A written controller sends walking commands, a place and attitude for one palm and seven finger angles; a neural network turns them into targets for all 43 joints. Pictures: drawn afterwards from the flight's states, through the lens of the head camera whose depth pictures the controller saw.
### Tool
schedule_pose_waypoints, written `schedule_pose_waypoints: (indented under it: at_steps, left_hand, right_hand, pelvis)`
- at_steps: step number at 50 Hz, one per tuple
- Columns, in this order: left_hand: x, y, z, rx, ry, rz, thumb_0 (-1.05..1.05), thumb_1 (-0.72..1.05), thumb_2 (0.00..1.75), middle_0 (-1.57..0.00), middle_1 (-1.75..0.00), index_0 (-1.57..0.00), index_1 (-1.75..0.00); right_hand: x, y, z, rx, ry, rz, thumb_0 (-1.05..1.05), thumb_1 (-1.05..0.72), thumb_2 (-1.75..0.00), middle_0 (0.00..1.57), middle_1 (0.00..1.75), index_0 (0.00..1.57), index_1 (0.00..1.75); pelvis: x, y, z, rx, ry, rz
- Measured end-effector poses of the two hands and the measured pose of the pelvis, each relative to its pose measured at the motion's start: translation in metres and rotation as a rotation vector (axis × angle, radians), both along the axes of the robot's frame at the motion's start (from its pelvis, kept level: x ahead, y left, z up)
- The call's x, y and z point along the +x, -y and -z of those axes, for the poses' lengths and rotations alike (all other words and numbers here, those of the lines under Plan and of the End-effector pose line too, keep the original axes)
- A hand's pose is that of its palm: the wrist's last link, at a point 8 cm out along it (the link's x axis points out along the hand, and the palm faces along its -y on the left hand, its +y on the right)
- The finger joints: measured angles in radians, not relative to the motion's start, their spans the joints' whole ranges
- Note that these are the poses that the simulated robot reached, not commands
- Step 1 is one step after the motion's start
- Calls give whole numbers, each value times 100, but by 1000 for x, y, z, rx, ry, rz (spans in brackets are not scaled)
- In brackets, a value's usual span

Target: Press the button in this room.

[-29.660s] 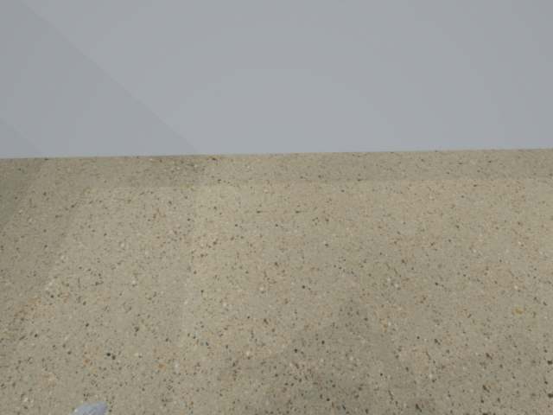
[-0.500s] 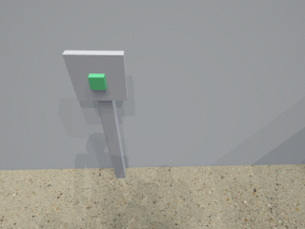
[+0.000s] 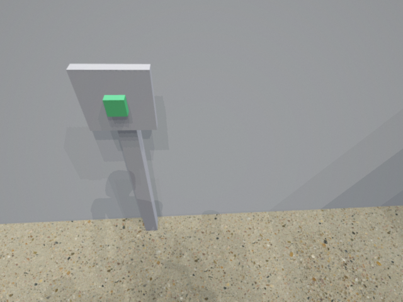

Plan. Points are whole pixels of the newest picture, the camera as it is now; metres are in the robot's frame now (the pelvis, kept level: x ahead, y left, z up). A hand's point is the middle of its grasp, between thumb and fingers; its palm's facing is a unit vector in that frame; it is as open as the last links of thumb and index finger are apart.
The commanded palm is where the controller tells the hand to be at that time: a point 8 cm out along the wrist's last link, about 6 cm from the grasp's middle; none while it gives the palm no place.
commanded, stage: look again from close up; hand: left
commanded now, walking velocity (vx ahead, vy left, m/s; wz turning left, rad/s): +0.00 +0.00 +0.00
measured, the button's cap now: (116, 105) +0.57 +0.27 +0.07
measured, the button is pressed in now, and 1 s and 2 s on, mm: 0 0 0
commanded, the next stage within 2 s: shuffle to correct the standing spot in 0.28 s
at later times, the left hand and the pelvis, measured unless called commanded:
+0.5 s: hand out of the picture -0.01 +0.14 -0.18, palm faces +0.06 -0.99 -0.16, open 7.4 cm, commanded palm none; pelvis +0.00 -0.03 +0.00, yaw +1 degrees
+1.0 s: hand out of the picture +0.09 +0.17 -0.17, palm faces +0.23 -0.95 -0.20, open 7.3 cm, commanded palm none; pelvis +0.08 -0.01 +0.00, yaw +9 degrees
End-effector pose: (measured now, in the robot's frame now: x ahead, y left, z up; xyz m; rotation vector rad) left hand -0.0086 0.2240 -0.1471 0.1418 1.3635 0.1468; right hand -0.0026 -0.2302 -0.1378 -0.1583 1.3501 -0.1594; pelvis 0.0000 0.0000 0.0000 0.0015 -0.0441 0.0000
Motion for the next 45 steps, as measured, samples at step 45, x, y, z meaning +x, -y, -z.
schedule_pose_waypoints:
  at_steps: [45]
  left_hand:
    - [79, 6, -4, 21, 154, -109, 1, 92, 90, -20, -30, -20, -30]
  right_hand:
    - [15, -4, 10, 53, -150, -43, 0, -91, -90, 20, 30, 20, 30]
  pelvis:
    - [57, 16, 8, 3, -55, -114]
